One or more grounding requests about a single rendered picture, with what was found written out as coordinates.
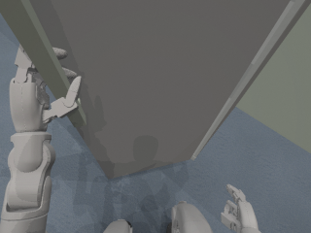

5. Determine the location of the fridge door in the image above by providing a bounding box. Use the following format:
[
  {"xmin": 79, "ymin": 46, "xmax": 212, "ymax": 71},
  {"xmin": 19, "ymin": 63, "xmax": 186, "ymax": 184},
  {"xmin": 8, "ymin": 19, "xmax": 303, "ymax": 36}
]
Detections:
[{"xmin": 29, "ymin": 0, "xmax": 291, "ymax": 179}]

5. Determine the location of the robot right thigh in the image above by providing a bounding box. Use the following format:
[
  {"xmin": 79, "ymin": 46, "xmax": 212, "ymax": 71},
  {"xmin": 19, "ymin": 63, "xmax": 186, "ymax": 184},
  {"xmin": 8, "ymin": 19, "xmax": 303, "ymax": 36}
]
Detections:
[{"xmin": 171, "ymin": 203, "xmax": 214, "ymax": 233}]

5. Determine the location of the robot left forearm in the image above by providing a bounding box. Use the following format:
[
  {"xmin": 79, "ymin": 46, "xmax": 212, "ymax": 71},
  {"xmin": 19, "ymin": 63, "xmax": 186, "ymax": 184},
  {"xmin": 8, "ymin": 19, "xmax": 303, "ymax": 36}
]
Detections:
[{"xmin": 0, "ymin": 131, "xmax": 56, "ymax": 233}]

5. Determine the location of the handle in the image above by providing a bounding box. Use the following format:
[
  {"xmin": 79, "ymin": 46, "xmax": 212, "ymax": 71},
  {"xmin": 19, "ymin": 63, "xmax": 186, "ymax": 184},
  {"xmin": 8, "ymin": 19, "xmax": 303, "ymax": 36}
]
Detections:
[{"xmin": 0, "ymin": 0, "xmax": 86, "ymax": 127}]

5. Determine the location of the right robot shin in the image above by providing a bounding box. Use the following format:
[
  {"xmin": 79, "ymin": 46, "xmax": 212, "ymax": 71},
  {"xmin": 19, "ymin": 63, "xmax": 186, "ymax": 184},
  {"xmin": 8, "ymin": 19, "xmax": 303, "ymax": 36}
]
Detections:
[{"xmin": 171, "ymin": 201, "xmax": 187, "ymax": 233}]

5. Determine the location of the right robot hand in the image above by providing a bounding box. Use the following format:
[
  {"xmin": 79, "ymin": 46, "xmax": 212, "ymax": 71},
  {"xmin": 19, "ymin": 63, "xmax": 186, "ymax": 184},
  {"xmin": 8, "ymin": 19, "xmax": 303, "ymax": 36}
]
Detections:
[{"xmin": 221, "ymin": 184, "xmax": 259, "ymax": 233}]

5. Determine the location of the left robot hand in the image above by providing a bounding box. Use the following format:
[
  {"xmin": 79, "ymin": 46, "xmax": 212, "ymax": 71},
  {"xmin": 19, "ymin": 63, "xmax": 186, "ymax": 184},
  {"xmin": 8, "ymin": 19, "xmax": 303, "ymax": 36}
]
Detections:
[{"xmin": 9, "ymin": 44, "xmax": 83, "ymax": 133}]

